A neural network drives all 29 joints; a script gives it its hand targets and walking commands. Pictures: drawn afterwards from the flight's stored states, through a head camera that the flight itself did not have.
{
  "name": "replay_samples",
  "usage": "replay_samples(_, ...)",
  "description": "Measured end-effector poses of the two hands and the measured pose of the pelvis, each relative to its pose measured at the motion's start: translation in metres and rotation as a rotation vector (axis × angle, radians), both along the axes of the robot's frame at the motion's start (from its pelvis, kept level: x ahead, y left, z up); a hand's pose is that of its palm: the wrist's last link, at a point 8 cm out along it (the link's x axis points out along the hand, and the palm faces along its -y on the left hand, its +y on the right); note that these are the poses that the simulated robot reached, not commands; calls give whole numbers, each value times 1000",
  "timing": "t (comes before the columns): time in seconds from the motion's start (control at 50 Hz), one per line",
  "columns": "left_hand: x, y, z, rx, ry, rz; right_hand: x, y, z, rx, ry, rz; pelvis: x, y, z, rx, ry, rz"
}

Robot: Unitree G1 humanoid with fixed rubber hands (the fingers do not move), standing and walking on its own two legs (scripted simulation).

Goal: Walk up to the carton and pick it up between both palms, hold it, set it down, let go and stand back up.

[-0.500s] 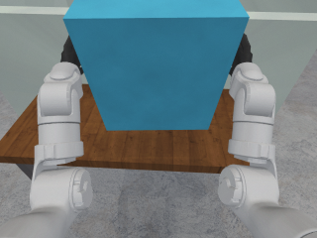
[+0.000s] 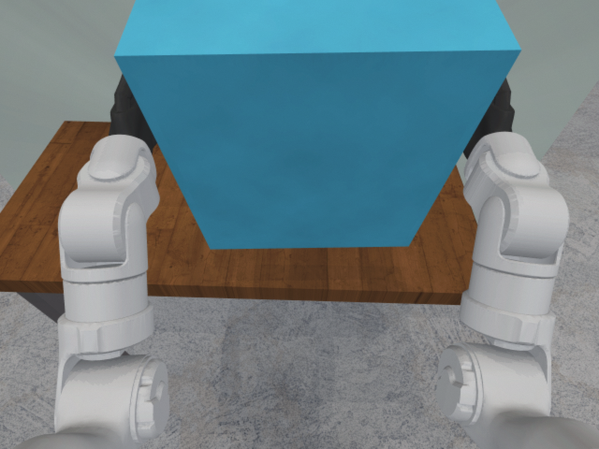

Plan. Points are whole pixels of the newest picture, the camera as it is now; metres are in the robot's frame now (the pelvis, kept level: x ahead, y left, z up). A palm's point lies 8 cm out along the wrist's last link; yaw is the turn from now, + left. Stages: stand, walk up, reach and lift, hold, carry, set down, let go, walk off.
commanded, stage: hold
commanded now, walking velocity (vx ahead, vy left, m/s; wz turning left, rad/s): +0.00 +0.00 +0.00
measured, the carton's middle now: (308, 98) +0.47 -0.04 +0.22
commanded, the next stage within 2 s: none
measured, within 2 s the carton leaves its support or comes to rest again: neither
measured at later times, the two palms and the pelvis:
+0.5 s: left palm (85, 192) +0.32 +0.18 +0.23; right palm (464, 171) +0.33 -0.18 +0.22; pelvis -0.05 -0.02 +0.00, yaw +3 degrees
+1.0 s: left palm (96, 92) +0.36 +0.15 +0.30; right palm (524, 73) +0.36 -0.21 +0.31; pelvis -0.03 -0.02 +0.00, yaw +0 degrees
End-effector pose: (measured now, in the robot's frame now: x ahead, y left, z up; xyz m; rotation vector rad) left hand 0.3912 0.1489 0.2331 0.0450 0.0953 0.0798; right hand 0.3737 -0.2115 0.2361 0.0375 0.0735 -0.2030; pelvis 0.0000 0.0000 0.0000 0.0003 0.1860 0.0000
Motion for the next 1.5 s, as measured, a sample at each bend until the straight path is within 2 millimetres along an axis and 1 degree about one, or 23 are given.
replay_samples(0.06,-3,8,-15,-6,45,42,7,9,-14,19,39,27,-13,-1,-1,2,15,-2)
replay_samples(0.12,-11,19,-36,0,101,84,12,21,-35,22,89,52,-25,-4,-2,6,16,-1)
replay_samples(0.18,-26,30,-58,13,147,118,8,34,-57,21,125,75,-34,-6,-2,11,-2,3)
replay_samples(0.22,-40,37,-67,20,156,132,1,41,-68,21,131,87,-37,-9,-1,13,-24,9)
replay_samples(0.26,-54,42,-69,27,147,139,-9,47,-74,29,118,95,-39,-11,-1,16,-49,17)
replay_samples(0.3,-66,46,-67,36,128,141,-19,50,-74,37,97,102,-39,-13,0,16,-71,24)
replay_samples(0.36,-76,48,-55,46,98,130,-29,51,-66,37,66,105,-41,-16,0,16,-98,37)
replay_samples(0.4,-78,46,-44,47,76,113,-34,48,-55,31,44,100,-43,-19,0,15,-112,44)
replay_samples(0.46,-77,38,-22,39,36,82,-38,39,-33,27,6,83,-45,-22,0,13,-127,52)
replay_samples(0.56,-68,16,25,32,-40,34,-44,16,15,31,-67,40,-47,-26,0,12,-143,48)
replay_samples(0.62,-63,3,49,35,-57,15,-45,3,41,33,-82,20,-47,-27,0,13,-152,38)
replay_samples(0.68,-58,-7,66,41,-50,6,-43,-7,58,34,-72,9,-47,-28,0,15,-157,25)
replay_samples(0.76,-53,-14,75,52,-30,8,-39,-14,69,27,-49,5,-44,-27,0,14,-153,13)
replay_samples(0.88,-45,-12,75,48,-14,22,-29,-10,72,14,-32,10,-38,-24,0,9,-143,-2)
replay_samples(1.06,-26,7,67,24,-8,58,-4,10,72,0,-29,26,-21,-17,1,6,-114,0)
replay_samples(1.14,-17,14,58,19,1,73,8,18,66,-6,-19,29,-11,-13,2,4,-106,4)
replay_samples(1.22,-9,20,48,19,-4,78,15,24,56,-10,-25,26,-1,-9,2,3,-103,7)
replay_samples(1.34,0,20,32,20,-31,63,15,25,39,-7,-53,2,10,-3,2,2,-97,12)
replay_samples(1.44,3,13,24,22,-46,29,7,18,26,10,-69,-27,15,2,2,1,-90,14)
replay_samples(1.5,3,8,22,21,-56,11,1,13,23,18,-80,-43,16,5,2,1,-84,13)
